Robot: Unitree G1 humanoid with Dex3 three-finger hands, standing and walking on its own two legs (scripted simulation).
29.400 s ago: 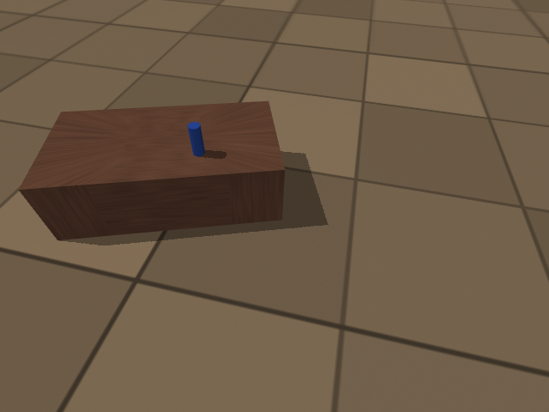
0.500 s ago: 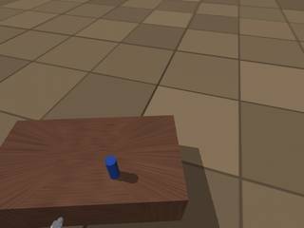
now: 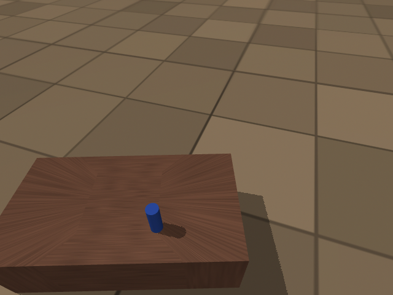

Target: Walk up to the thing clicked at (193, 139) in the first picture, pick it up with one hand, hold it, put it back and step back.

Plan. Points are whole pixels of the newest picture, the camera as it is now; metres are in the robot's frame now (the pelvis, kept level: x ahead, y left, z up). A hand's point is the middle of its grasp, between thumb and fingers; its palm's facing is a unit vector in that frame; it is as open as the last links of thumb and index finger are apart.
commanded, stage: home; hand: left
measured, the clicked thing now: (154, 218) +0.51 +0.18 -0.38
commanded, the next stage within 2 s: stand in 0.80 s
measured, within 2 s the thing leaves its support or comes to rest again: neither
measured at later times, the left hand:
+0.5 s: hand out of the picture +0.05 +0.25 -0.15, palm faces -0.03 -0.93 -0.37, open 17.7 cm
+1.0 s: hand out of the picture +0.11 +0.25 -0.15, palm faces -0.03 -0.93 -0.36, open 17.3 cm
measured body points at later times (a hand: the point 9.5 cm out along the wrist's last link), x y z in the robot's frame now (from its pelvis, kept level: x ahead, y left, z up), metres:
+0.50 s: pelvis +0.01 +0.00 +0.00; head +0.00 -0.02 +0.45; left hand +0.05 +0.30 -0.13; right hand +0.06 -0.29 -0.15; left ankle +0.05 +0.13 -0.74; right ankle +0.01 -0.13 -0.74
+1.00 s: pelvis +0.03 +0.00 +0.01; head +0.03 -0.01 +0.46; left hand +0.11 +0.30 -0.12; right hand +0.09 -0.30 -0.14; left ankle +0.05 +0.13 -0.74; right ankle +0.01 -0.13 -0.74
